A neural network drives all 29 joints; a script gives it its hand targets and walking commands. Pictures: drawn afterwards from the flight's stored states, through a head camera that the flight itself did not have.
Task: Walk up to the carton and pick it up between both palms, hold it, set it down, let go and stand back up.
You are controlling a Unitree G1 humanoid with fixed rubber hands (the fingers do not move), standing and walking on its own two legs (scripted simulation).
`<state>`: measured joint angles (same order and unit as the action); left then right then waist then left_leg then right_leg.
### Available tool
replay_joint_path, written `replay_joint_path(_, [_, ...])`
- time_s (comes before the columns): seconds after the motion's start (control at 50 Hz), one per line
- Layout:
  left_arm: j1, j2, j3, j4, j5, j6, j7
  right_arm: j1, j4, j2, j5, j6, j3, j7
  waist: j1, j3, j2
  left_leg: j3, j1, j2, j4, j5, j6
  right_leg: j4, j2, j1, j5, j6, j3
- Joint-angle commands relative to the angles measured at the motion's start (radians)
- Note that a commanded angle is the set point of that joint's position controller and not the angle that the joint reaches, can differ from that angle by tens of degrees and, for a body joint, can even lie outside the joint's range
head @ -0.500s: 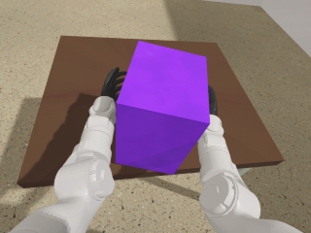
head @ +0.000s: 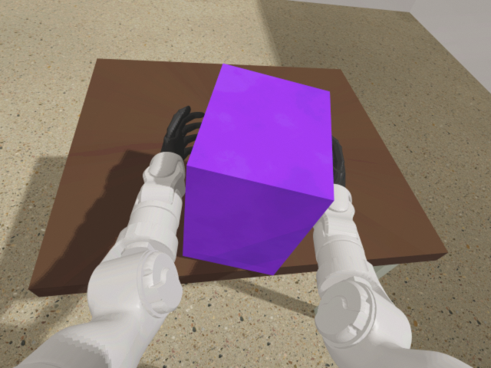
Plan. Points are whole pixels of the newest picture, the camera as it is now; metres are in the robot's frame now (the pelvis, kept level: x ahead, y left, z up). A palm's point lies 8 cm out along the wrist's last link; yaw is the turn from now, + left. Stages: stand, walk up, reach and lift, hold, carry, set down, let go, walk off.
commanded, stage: reach and lift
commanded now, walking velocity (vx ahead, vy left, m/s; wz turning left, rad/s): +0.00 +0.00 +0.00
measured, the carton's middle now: (250, 180) +0.42 +0.02 +0.06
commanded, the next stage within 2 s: none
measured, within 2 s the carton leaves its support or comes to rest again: neither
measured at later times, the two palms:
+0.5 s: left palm (166, 155) +0.40 +0.16 +0.12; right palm (340, 185) +0.37 -0.11 +0.13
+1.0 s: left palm (174, 141) +0.42 +0.15 +0.13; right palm (342, 176) +0.39 -0.12 +0.12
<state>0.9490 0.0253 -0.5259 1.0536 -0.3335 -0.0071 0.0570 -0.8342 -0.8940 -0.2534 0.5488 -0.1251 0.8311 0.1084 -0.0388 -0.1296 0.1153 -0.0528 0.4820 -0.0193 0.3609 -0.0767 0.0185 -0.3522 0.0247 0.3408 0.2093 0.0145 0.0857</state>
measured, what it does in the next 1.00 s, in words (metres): stands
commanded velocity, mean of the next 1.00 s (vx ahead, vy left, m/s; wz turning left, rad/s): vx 0.00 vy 0.00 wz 0.00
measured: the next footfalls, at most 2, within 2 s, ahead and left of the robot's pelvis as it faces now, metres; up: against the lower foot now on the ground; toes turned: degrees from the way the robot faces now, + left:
none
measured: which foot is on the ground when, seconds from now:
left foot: down 0.00-1.00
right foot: down 0.00-1.00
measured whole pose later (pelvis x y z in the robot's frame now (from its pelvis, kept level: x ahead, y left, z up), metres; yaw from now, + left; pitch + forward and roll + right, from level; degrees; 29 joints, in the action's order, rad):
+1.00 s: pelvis -0.02 +0.00 +0.00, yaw +0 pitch +10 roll -1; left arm 0.95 0.04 -0.39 1.00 -0.33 0.05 0.00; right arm -0.82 -0.94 -0.18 0.42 -0.14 0.63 0.17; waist -0.04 -0.16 0.11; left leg -0.06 0.43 -0.02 0.26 0.00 0.02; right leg -0.32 0.02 0.32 0.17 0.01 0.09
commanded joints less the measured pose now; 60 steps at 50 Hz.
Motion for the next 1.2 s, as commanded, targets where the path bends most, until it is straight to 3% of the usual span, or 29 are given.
replay_joint_path(0.0, [0.680, -0.524, 0.254, -0.213, -0.103, -0.081, 0.040, -0.691, 0.113, -0.369, 0.037, -0.176, -0.375, -0.099, -0.067, -0.817, -0.256, -0.056, -0.745, -0.015, 0.056, 0.552, -0.115, 0.014, -0.028, -0.156, -0.617, -0.080, -0.002])
replay_joint_path(0.02, [0.693, -0.534, 0.274, -0.149, -0.108, -0.073, 0.040, -0.740, 0.112, -0.345, 0.044, -0.199, -0.372, -0.094, -0.078, -0.870, -0.266, -0.047, -0.752, -0.018, 0.061, 0.545, -0.129, 0.024, -0.024, -0.117, -0.607, -0.073, 0.005])
replay_joint_path(0.04, [0.678, -0.522, 0.243, -0.150, -0.102, -0.080, 0.041, -0.743, 0.127, -0.376, 0.037, -0.192, -0.395, -0.095, -0.033, -0.857, -0.242, -0.060, -0.697, -0.003, 0.054, 0.498, -0.107, 0.026, -0.025, -0.176, -0.617, -0.079, -0.012])
replay_joint_path(0.06, [0.664, -0.524, 0.263, -0.176, -0.097, -0.085, 0.044, -0.732, 0.153, -0.390, 0.035, -0.206, -0.410, -0.085, -0.061, -0.872, -0.212, -0.061, -0.691, 0.000, 0.058, 0.568, -0.103, 0.004, -0.026, -0.224, -0.734, -0.083, -0.016])
replay_joint_path(0.08, [0.698, -0.508, 0.255, -0.148, -0.113, -0.089, 0.040, -0.748, 0.088, -0.360, 0.027, -0.197, -0.409, -0.090, -0.039, -0.841, -0.246, -0.058, -0.681, 0.002, 0.040, 0.486, -0.104, 0.012, -0.042, -0.209, -0.673, -0.090, -0.010])
replay_joint_path(0.1, [0.702, -0.483, 0.243, -0.175, -0.116, -0.090, 0.045, -0.735, 0.081, -0.374, 0.032, -0.194, -0.398, -0.095, -0.035, -0.835, -0.223, -0.075, -0.649, 0.001, 0.029, 0.447, -0.088, 0.017, -0.044, -0.244, -0.644, -0.088, -0.026])
replay_joint_path(0.18, [0.790, -0.509, 0.266, -0.143, -0.085, -0.094, 0.043, -0.779, 0.048, -0.361, 0.054, -0.195, -0.368, -0.090, -0.065, -0.769, -0.213, -0.077, -0.647, 0.000, -0.034, 0.283, -0.094, 0.056, -0.043, -0.167, -0.430, -0.071, -0.003])
replay_joint_path(0.28, [0.744, -0.483, 0.243, -0.158, -0.096, -0.080, 0.036, -0.752, 0.028, -0.362, 0.031, -0.192, -0.379, -0.089, -0.021, -0.732, -0.226, -0.081, -0.645, -0.004, -0.057, 0.175, -0.070, 0.057, -0.054, -0.163, -0.332, -0.072, -0.022])
replay_joint_path(0.3, [0.782, -0.462, 0.223, -0.078, -0.093, -0.063, 0.037, -0.864, 0.065, -0.331, 0.058, -0.182, -0.326, -0.092, -0.020, -0.693, -0.209, -0.081, -0.595, -0.012, -0.085, 0.065, -0.059, 0.076, -0.057, -0.141, -0.204, -0.068, -0.010])
replay_joint_path(0.36, [0.831, -0.470, 0.268, -0.108, -0.075, -0.064, 0.034, -0.862, -0.005, -0.311, 0.065, -0.173, -0.285, -0.090, -0.060, -0.645, -0.255, -0.080, -0.624, -0.010, -0.108, -0.020, -0.074, 0.105, -0.042, -0.061, -0.087, -0.054, 0.006])
replay_joint_path(0.38, [0.827, -0.463, 0.248, -0.120, -0.078, -0.062, 0.025, -0.853, -0.018, -0.320, 0.055, -0.167, -0.301, -0.098, -0.026, -0.628, -0.226, -0.087, -0.620, -0.008, -0.107, -0.007, -0.061, 0.100, -0.044, -0.082, -0.070, -0.057, 0.000])
replay_joint_path(0.4, [0.812, -0.446, 0.218, -0.055, -0.092, -0.060, 0.031, -0.875, -0.011, -0.290, 0.068, -0.173, -0.286, -0.090, -0.025, -0.605, -0.202, -0.088, -0.616, -0.010, -0.108, -0.034, -0.051, 0.113, -0.043, -0.064, -0.075, -0.062, 0.002])
replay_joint_path(0.44, [0.836, -0.437, 0.235, -0.104, -0.069, -0.055, 0.031, -0.862, 0.002, -0.286, 0.060, -0.166, -0.281, -0.095, -0.055, -0.635, -0.192, -0.077, -0.632, -0.021, -0.118, -0.018, -0.050, 0.098, -0.047, -0.077, -0.095, -0.065, -0.006])
replay_joint_path(0.46, [0.854, -0.436, 0.236, -0.087, -0.053, -0.067, 0.029, -0.883, -0.004, -0.298, 0.060, -0.172, -0.304, -0.094, -0.029, -0.648, -0.174, -0.081, -0.613, -0.016, -0.110, -0.042, -0.046, 0.103, -0.045, -0.075, -0.074, -0.072, 0.001])
replay_joint_path(0.5, [0.846, -0.432, 0.236, -0.096, -0.077, -0.050, 0.031, -0.851, -0.045, -0.297, 0.080, -0.152, -0.278, -0.090, -0.044, -0.623, -0.190, -0.082, -0.626, -0.018, -0.129, -0.086, -0.048, 0.113, -0.057, -0.068, -0.025, -0.065, 0.001])
replay_joint_path(0.62, [0.854, -0.437, 0.271, -0.143, -0.052, -0.019, 0.022, -0.871, -0.030, -0.303, 0.032, -0.118, -0.344, -0.091, -0.031, -0.645, -0.216, -0.070, -0.618, -0.018, -0.138, -0.068, -0.041, 0.092, -0.055, -0.092, -0.046, -0.073, -0.003])
replay_joint_path(0.68, [0.849, -0.462, 0.317, -0.215, -0.027, -0.018, 0.016, -0.858, -0.022, -0.341, -0.020, -0.125, -0.406, -0.089, -0.013, -0.691, -0.211, -0.063, -0.655, -0.016, -0.104, 0.059, -0.044, 0.078, -0.047, -0.126, -0.177, -0.074, -0.016])
replay_joint_path(0.74, [0.846, -0.532, 0.385, -0.252, 0.003, -0.026, 0.023, -0.808, -0.032, -0.355, -0.031, -0.135, -0.448, -0.076, -0.049, -0.804, -0.253, -0.044, -0.719, -0.019, -0.053, 0.226, -0.075, 0.069, -0.041, -0.126, -0.292, -0.068, -0.007])
replay_joint_path(0.82, [0.789, -0.577, 0.445, -0.282, 0.038, 0.010, 0.026, -0.761, 0.073, -0.397, -0.110, -0.123, -0.596, -0.066, -0.028, -0.880, -0.232, -0.047, -0.756, -0.025, 0.002, 0.431, -0.080, 0.039, -0.024, -0.181, -0.508, -0.075, -0.007])
replay_joint_path(0.88, [0.838, -0.656, 0.515, -0.280, 0.098, 0.006, 0.033, -0.866, 0.111, -0.394, -0.172, -0.141, -0.624, -0.059, -0.039, -0.981, -0.245, -0.011, -0.762, -0.021, 0.035, 0.461, -0.087, 0.038, -0.013, -0.139, -0.488, -0.073, 0.001])
replay_joint_path(0.92, [0.755, -0.703, 0.559, -0.341, 0.110, 0.032, 0.024, -0.878, 0.206, -0.429, -0.245, -0.133, -0.717, -0.055, -0.014, -1.049, -0.242, -0.012, -0.790, -0.017, 0.054, 0.558, -0.084, 0.033, 0.002, -0.168, -0.575, -0.065, -0.009])
replay_joint_path(0.94, [0.709, -0.733, 0.596, -0.318, 0.137, 0.045, 0.027, -0.863, 0.227, -0.403, -0.265, -0.127, -0.746, -0.054, -0.032, -1.037, -0.268, -0.006, -0.766, 0.002, 0.080, 0.575, -0.082, 0.031, -0.010, -0.173, -0.645, -0.070, -0.017])
replay_joint_path(1.0, [0.773, -0.705, 0.604, -0.368, 0.152, 0.044, 0.030, -0.869, 0.198, -0.398, -0.298, -0.097, -0.780, -0.048, -0.024, -0.987, -0.232, 0.019, -0.784, -0.011, 0.071, 0.509, -0.068, 0.027, -0.004, -0.152, -0.602, -0.080, -0.012])
replay_joint_path(1.02, [0.715, -0.734, 0.618, -0.388, 0.184, 0.080, 0.025, -0.926, 0.343, -0.421, -0.353, -0.091, -0.836, -0.039, -0.005, -1.045, -0.228, 0.010, -0.769, -0.007, 0.086, 0.579, -0.059, 0.019, 0.009, -0.203, -0.650, -0.063, -0.027])
replay_joint_path(1.06, [0.720, -0.690, 0.611, -0.333, 0.167, 0.113, 0.034, -0.954, 0.285, -0.383, -0.387, -0.062, -0.821, -0.036, -0.034, -0.848, -0.213, 0.025, -0.739, -0.004, 0.059, 0.473, -0.047, 0.035, -0.009, -0.163, -0.596, -0.073, -0.030])
replay_joint_path(1.08, [0.703, -0.708, 0.589, -0.318, 0.155, 0.131, 0.036, -0.984, 0.298, -0.370, -0.397, -0.054, -0.842, -0.035, -0.011, -0.838, -0.200, 0.024, -0.747, -0.008, 0.051, 0.452, -0.039, 0.052, -0.005, -0.175, -0.537, -0.070, -0.025])
replay_joint_path(1.1, [0.667, -0.679, 0.590, -0.431, 0.168, 0.151, 0.051, -0.892, 0.304, -0.385, -0.438, -0.026, -0.878, -0.026, -0.017, -0.820, -0.215, 0.027, -0.781, 0.008, 0.057, 0.474, -0.039, 0.049, -0.018, -0.259, -0.644, -0.078, -0.030])
replay_joint_path(1.16, [0.648, -0.663, 0.524, -0.283, 0.130, 0.243, 0.060, -0.985, 0.228, -0.303, -0.471, 0.027, -0.826, -0.025, -0.005, -0.560, -0.201, 0.022, -0.744, 0.002, -0.002, 0.266, -0.015, 0.098, -0.015, -0.188, -0.419, -0.077, -0.020])
replay_joint_path(1.18, [0.611, -0.665, 0.512, -0.370, 0.118, 0.264, 0.056, -0.963, 0.242, -0.345, -0.501, 0.056, -0.886, -0.023, 0.027, -0.547, -0.156, 0.012, -0.762, -0.001, -0.022, 0.269, 0.000, 0.101, -0.023, -0.247, -0.443, -0.086, -0.034])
